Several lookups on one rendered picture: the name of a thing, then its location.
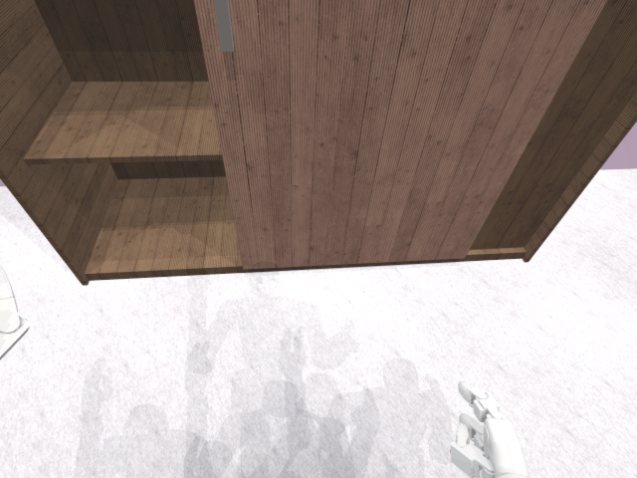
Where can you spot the wardrobe door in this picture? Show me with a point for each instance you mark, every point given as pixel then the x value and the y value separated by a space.
pixel 372 131
pixel 599 84

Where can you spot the robot right hand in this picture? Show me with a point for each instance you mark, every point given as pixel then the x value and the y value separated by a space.
pixel 497 449

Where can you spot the handle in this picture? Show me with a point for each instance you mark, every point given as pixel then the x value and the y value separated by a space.
pixel 224 25

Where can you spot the robot left hand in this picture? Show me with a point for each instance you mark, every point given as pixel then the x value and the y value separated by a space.
pixel 12 326

